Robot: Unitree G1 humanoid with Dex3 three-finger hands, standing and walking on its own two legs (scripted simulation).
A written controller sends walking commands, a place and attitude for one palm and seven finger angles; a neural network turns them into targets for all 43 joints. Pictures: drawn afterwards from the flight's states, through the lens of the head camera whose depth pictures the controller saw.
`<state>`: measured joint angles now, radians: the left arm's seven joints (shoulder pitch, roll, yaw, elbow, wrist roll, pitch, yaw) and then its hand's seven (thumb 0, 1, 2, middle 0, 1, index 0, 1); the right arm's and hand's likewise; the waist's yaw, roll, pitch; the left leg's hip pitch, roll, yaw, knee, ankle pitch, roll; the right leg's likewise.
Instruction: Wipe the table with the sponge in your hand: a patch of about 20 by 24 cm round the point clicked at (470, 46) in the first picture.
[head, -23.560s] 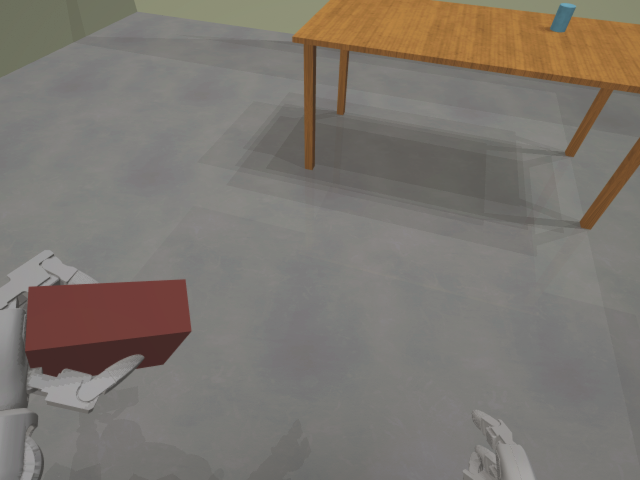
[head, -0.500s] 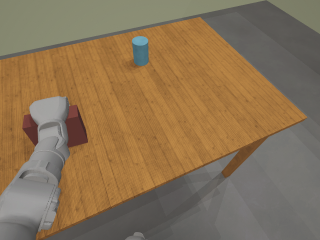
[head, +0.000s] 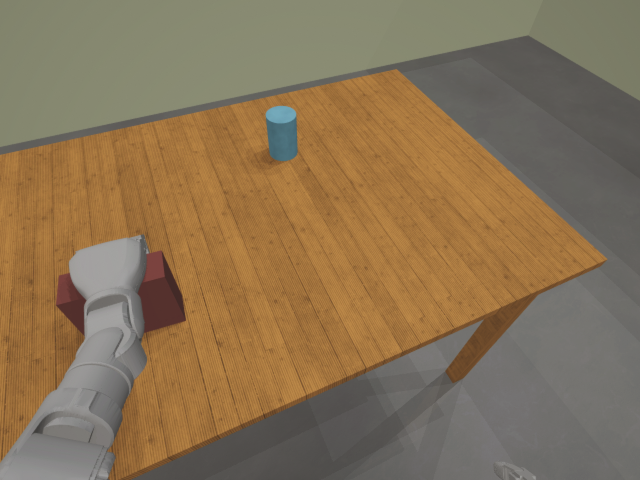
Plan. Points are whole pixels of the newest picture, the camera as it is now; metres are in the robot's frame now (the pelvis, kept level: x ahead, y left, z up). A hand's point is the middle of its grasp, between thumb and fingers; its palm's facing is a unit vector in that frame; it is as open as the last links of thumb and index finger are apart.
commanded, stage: wipe back along the middle lane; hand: left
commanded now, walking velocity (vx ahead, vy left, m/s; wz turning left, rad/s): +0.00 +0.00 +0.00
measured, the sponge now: (132, 306) +0.35 +0.30 -0.04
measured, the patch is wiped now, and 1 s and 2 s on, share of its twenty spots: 0.45 0.85 1.00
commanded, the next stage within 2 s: slide across to the third lane in 1.24 s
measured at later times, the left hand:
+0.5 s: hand (130, 316) +0.32 +0.28 +0.00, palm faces -0.03 +0.00 -1.00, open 9.5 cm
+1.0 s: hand (142, 345) +0.28 +0.25 +0.00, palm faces -0.04 -0.02 -1.00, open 9.4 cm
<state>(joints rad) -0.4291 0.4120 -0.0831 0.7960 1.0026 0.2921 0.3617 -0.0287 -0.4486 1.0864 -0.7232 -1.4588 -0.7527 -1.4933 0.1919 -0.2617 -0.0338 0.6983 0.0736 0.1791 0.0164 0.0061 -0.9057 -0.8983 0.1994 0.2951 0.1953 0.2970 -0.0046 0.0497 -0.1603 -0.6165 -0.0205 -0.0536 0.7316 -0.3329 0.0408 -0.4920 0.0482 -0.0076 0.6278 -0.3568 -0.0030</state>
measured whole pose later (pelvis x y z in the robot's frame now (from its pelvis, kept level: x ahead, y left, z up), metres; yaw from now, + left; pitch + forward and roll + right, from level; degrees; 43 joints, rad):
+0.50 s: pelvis +0.00 +0.01 +0.00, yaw +1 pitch +9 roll -3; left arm -0.27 0.32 -0.18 0.58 1.01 0.42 0.36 -0.01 -0.44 1.07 -0.72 -1.46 -0.75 -1.50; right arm 0.15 -0.24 0.00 0.66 0.08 0.18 0.01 0.01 -0.90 -0.90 0.20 0.30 0.20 0.30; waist 0.03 0.06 -0.15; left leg -0.55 -0.04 -0.05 0.72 -0.33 0.05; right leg -0.43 0.03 -0.01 0.63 -0.36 0.00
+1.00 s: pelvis +0.00 -0.01 +0.00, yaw +1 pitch +7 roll -2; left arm -0.07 0.30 -0.22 0.37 1.01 0.46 0.34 0.01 -0.43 1.07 -0.72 -1.47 -0.75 -1.50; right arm 0.11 -0.25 0.00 0.62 0.09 0.16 0.01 0.01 -0.90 -0.90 0.20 0.30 0.20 0.30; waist 0.06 0.07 -0.14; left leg -0.49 -0.03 -0.05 0.70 -0.34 0.03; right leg -0.38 0.04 0.00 0.64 -0.38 -0.02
